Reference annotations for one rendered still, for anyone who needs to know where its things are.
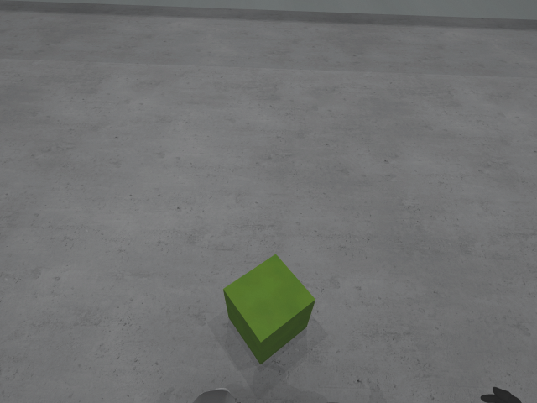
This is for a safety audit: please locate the carton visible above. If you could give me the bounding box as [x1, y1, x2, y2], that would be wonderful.
[223, 254, 315, 364]

